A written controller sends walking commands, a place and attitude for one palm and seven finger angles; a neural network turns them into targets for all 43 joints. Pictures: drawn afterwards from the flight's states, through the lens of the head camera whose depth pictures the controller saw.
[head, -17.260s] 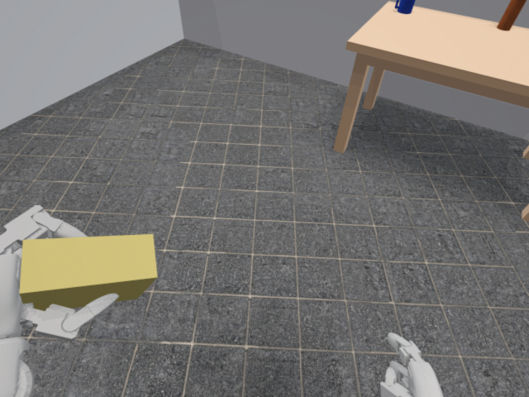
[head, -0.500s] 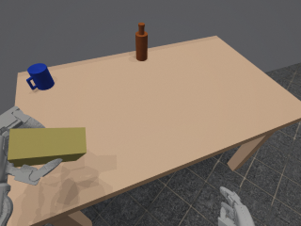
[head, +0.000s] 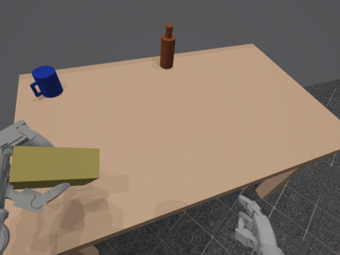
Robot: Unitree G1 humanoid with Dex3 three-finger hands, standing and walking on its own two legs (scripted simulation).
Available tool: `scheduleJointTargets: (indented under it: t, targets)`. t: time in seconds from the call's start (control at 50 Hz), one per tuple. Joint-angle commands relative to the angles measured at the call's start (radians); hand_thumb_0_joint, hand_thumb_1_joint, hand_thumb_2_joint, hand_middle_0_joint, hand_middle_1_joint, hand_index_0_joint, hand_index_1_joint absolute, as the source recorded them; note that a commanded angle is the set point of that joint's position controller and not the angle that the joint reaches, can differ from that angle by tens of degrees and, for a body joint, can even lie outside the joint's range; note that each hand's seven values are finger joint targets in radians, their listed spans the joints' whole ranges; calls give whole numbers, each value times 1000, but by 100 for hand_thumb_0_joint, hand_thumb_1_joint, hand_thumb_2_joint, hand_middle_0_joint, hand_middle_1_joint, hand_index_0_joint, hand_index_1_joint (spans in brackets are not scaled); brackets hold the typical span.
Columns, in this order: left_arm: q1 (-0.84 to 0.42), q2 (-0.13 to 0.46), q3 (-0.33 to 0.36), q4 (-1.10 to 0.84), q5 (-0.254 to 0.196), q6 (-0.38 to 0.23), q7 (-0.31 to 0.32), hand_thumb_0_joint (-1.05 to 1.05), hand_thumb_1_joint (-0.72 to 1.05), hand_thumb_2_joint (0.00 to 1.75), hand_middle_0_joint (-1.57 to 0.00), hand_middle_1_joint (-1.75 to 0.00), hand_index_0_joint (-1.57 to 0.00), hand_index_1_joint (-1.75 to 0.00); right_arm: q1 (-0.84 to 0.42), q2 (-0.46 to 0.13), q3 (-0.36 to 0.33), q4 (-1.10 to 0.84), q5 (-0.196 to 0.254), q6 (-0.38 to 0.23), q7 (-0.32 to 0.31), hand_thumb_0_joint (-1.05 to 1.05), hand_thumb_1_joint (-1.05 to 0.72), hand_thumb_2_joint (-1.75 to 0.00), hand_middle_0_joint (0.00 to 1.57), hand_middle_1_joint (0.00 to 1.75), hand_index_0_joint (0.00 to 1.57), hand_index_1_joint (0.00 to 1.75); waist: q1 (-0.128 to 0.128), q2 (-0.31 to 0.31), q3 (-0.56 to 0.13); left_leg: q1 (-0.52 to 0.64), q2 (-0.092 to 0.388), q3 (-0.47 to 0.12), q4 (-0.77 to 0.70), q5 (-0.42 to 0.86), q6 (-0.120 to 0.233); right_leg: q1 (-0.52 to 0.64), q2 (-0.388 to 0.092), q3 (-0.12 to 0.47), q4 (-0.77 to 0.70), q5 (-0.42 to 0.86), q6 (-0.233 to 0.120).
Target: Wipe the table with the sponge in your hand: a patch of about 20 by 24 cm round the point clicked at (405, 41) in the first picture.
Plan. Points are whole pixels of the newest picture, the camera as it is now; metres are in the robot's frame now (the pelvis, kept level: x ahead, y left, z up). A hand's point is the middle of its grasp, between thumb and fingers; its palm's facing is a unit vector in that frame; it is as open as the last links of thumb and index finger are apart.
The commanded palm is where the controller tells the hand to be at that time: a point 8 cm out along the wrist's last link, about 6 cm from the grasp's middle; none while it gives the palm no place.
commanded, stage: come to a stop and stand still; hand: left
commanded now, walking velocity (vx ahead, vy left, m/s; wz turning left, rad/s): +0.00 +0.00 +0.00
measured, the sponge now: (68, 168) +0.23 +0.22 +0.13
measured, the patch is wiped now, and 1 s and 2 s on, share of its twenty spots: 0.00 0.00 0.00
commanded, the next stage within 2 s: look again from close up in 0.04 s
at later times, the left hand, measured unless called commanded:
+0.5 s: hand (51, 179) +0.20 +0.22 +0.15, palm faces +0.34 -0.86 -0.39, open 9.5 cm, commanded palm +0.14 +0.26 +0.17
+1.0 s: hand (28, 139) +0.24 +0.26 +0.20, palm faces +0.44 -0.79 -0.43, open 9.5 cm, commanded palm +0.15 +0.26 +0.17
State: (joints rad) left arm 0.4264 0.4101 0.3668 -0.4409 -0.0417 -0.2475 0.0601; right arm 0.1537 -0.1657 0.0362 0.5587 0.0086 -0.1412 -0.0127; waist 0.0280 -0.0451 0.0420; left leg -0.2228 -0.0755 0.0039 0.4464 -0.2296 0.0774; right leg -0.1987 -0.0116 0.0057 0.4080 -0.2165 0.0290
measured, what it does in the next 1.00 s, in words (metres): stands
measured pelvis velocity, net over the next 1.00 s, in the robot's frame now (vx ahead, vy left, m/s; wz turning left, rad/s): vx -0.02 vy -0.02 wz -0.03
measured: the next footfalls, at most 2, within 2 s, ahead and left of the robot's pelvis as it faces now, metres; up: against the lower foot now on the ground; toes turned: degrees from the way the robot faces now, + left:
none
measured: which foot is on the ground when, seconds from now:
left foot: down 0.00-1.00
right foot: down 0.00-1.00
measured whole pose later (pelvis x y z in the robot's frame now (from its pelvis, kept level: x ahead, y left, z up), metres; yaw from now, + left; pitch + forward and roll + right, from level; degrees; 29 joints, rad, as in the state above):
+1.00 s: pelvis -0.02 -0.02 +0.00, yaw -2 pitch +1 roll -1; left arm 0.19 0.46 0.49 -0.35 -0.05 -0.26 0.06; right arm 0.17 -0.21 0.01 0.58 0.02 -0.16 0.03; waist 0.04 0.00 0.09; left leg -0.27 -0.03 0.02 0.47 -0.21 0.06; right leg -0.25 0.03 0.02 0.40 -0.17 0.00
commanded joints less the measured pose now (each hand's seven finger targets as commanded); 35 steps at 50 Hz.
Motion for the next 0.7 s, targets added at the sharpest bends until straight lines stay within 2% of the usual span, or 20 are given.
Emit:
scheduleJointTargets:
  t: [0.0, 0.04, 0.1, 0.12, 0.14, 0.2, 0.22, 0.24, 0.32, 0.34, 0.4, 0.42, 0.44, 0.5, 0.52, 0.54, 0.6, 0.62, 0.64, 0.68]
  targets:
    - [-104, 142, 103, -270, -22, -63, 30, 0, 10, 130, -120, -160, -120, -160, -31, -149, -61, -151, 6, -37, -28, 0, -90, -90, 20, 30, 20, 30, -6, 135, -205, 47, 176, -104, -78, 376, -118, 116, -37, 7, -5, 222, -42]
    - [-109, 118, 83, -281, -21, -65, 32, 0, 10, 130, -120, -160, -120, -160, -43, -149, -52, -146, 3, -41, -30, 0, -90, -90, 20, 30, 20, 30, -7, 146, -202, 31, 166, -104, -92, 300, -110, 118, -29, 2, -15, 204, -42]
    - [-111, 122, 76, -296, -14, -63, 41, 0, 10, 130, -120, -160, -120, -160, -35, -155, -60, -145, 3, -51, -33, 0, -90, -90, 20, 30, 20, 30, -7, 162, -199, 19, 158, -110, -98, 228, -102, 129, -36, 25, -21, 205, -46]
    - [-107, 139, 102, -283, -9, -58, 48, 0, 10, 130, -120, -160, -120, -160, -51, -154, -58, -139, 7, -54, -33, 0, -90, -90, 20, 30, 20, 30, -7, 173, -189, 12, 156, -103, -110, 177, -100, 122, -30, 30, -24, 183, -44]
    - [-96, 97, 68, -243, -12, -59, 44, 0, 10, 130, -120, -160, -120, -160, -40, -149, -53, -135, 2, -47, -34, 0, -90, -90, 20, 30, 20, 30, -7, 148, -170, -17, 156, -107, -119, 124, -91, 119, -32, 20, -38, 158, -43]
    - [-96, 109, 80, -204, -10, -54, 45, 0, 10, 130, -120, -160, -120, -160, -24, -156, -63, -134, 5, -46, -37, 0, -90, -90, 20, 30, 20, 30, -11, 111, -145, -29, 150, -116, -123, 70, -83, 103, -40, 45, -60, 144, -48]
    - [-98, 130, 105, -205, -5, -53, 50, 0, 10, 130, -120, -160, -120, -160, -41, -157, -63, -130, 10, -48, -38, 0, -90, -90, 20, 30, 20, 30, -11, 122, -142, -26, 149, -112, -130, 52, -83, 94, -31, 45, -62, 128, -46]
    - [-93, 89, 69, -176, -10, -56, 44, 0, 10, 130, -120, -160, -120, -160, -34, -153, -57, -128, 5, -43, -39, 0, -90, -90, 20, 30, 20, 30, -12, 118, -132, -34, 149, -110, -133, 41, -78, 84, -33, 33, -72, 113, -45]
    - [-104, 123, 89, -186, -4, -54, 46, 0, 10, 130, -120, -160, -120, -160, -47, -156, -62, -134, 13, -50, -42, 0, -90, -90, 20, 30, 20, 30, -11, 105, -110, -46, 148, -118, -150, -18, -71, 69, -28, 43, -84, 69, -43]
    - [-97, 90, 61, -165, -8, -55, 41, 0, 10, 130, -120, -160, -120, -160, -41, -156, -57, -134, 7, -46, -41, 0, -90, -90, 20, 30, 20, 30, -12, 98, -107, -56, 149, -118, -157, -41, -64, 70, -27, 36, -88, 50, -41]
    - [-95, 115, 78, -196, -3, -57, 43, 0, 10, 130, -120, -160, -120, -160, -35, -161, -66, -137, 7, -54, -42, 0, -90, -90, 20, 30, 20, 30, -12, 78, -125, -55, 140, -115, -138, -43, -56, 79, -31, 57, -97, 54, -44]
    - [-100, 142, 103, -214, 1, -57, 48, 0, 10, 130, -120, -160, -120, -160, -53, -161, -64, -134, 10, -57, -43, 0, -90, -90, 20, 30, 20, 30, -11, 113, -127, -49, 137, -110, -139, -48, -56, 75, -32, 59, -97, 48, -44]
    - [-87, 110, 79, -200, -4, -61, 45, 0, 10, 130, -120, -160, -120, -160, -41, -159, -60, -131, 4, -55, -42, 0, -90, -90, 20, 30, 20, 30, -12, 94, -131, -56, 136, -112, -138, -42, -54, 81, -31, 48, -98, 45, -44]
    - [-77, 126, 90, -223, -5, -60, 45, 0, 10, 130, -120, -160, -120, -160, -34, -164, -67, -131, 4, -62, -43, 0, -90, -90, 20, 30, 20, 30, -12, 100, -143, -40, 133, -111, -117, -7, -54, 79, -38, 72, -102, 75, -50]
    - [-70, 158, 124, -232, -2, -59, 51, 0, 10, 130, -120, -160, -120, -160, -48, -164, -67, -127, 7, -64, -43, 0, -90, -90, 20, 30, 20, 30, -11, 118, -152, -26, 132, -105, -115, 8, -56, 78, -37, 72, -99, 91, -50]
    - [-57, 118, 91, -219, -8, -61, 45, 0, 10, 130, -120, -160, -120, -160, -37, -161, -64, -125, 3, -62, -42, 0, -90, -90, 20, 30, 20, 30, -12, 100, -159, -25, 132, -106, -112, 20, -55, 83, -38, 62, -97, 93, -50]
    - [-46, 125, 95, -223, -11, -54, 44, 0, 10, 130, -120, -160, -120, -160, -30, -166, -72, -126, 5, -63, -43, 0, -90, -90, 20, 30, 20, 30, -12, 96, -169, -5, 130, -102, -87, 86, -56, 84, -49, 82, -93, 155, -54]
    - [-47, 147, 117, -231, -9, -52, 49, 0, 10, 130, -120, -160, -120, -160, -42, -166, -70, -121, 8, -65, -43, 0, -90, -90, 20, 30, 20, 30, -13, 118, -169, 4, 130, -99, -92, 95, -59, 76, -45, 73, -89, 160, -53]
    - [-26, 115, 92, -197, -15, -51, 44, 0, 10, 130, -120, -160, -120, -160, -35, -161, -65, -120, 4, -61, -43, 0, -90, -90, 20, 30, 20, 30, -12, 94, -165, 4, 133, -99, -96, 100, -57, 75, -43, 65, -93, 160, -50]
    - [-28, 115, 89, -194, -17, -42, 42, 0, 10, 130, -120, -160, -120, -160, -28, -166, -70, -122, 6, -60, -44, 0, -90, -90, 20, 30, 20, 30, -13, 79, -166, 12, 134, -103, -95, 118, -60, 74, -43, 73, -93, 176, -51]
